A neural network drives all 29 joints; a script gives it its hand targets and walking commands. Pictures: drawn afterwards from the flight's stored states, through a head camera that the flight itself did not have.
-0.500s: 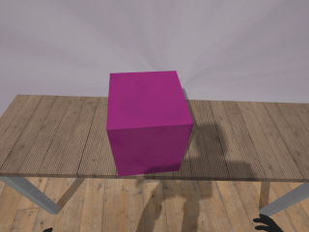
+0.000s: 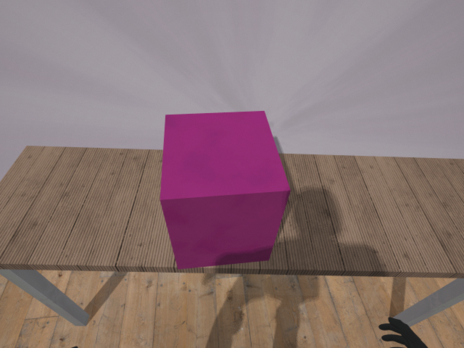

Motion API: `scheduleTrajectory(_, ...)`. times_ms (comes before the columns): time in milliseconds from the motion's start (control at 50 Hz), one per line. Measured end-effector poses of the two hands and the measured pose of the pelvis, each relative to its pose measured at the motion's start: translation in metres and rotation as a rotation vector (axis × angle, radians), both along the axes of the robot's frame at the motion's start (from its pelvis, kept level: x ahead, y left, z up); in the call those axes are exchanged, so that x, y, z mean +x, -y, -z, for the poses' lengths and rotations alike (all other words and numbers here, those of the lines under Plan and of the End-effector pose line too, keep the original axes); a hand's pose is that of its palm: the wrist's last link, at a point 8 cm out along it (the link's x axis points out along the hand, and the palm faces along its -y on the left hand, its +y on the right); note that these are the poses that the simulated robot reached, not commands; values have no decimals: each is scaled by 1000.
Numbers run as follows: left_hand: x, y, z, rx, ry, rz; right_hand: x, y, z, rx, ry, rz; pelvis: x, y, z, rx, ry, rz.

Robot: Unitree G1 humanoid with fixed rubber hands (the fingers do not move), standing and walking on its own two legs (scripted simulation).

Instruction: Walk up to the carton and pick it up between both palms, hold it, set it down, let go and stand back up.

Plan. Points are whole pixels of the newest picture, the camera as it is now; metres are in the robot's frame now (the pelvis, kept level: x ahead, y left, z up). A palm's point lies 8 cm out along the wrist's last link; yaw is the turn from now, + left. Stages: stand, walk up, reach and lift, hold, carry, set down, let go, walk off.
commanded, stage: walk up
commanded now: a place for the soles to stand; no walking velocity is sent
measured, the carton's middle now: (220, 191) +0.41 +0.04 +0.01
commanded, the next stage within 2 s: reach and lift in 0.06 s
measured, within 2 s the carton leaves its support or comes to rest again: neither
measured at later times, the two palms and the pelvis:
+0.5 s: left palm (75, 321) +0.18 +0.28 -0.06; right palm out of the picture +0.13 -0.27 -0.07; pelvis +0.00 +0.00 +0.00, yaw +0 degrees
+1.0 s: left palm (85, 332) +0.16 +0.25 -0.04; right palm (376, 339) +0.15 -0.23 -0.05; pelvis +0.00 +0.00 +0.01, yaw +0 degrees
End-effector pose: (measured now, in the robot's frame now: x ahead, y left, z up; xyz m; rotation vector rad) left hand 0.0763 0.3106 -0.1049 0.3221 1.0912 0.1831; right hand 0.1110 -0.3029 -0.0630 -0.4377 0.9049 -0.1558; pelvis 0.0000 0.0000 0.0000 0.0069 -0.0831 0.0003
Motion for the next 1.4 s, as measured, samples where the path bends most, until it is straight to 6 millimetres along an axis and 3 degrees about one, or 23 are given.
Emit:
scheduleTrajectory(120,9,-1,-1,24,-53,-29,3,1,9,16,-1,-25,-1,0,1,-7,-13,4)
scheduleTrajectory(200,39,7,-9,32,-65,-29,5,-3,22,55,-14,-22,-5,-1,2,-15,-28,8)
scheduleTrajectory(300,86,21,-28,19,69,34,8,-15,25,89,23,-34,-3,-2,2,-15,-30,8)
scheduleTrajectory(400,106,29,-41,3,167,63,15,-25,19,113,86,-39,2,-2,0,-16,-8,7)
scheduleTrajectory(500,104,30,-44,-9,194,62,23,-31,9,119,140,-46,5,-2,-3,-16,21,6)
scheduleTrajectory(780,74,46,-47,-45,287,29,26,-53,-2,165,208,-62,1,-2,-11,-17,34,5)
scheduleTrajectory(1000,83,60,-60,-70,425,59,39,-71,-10,217,299,-75,-1,1,-11,-12,36,5)
scheduleTrajectory(1400,99,75,-77,-125,650,69,62,-82,-29,289,465,-54,4,1,-12,-12,23,5)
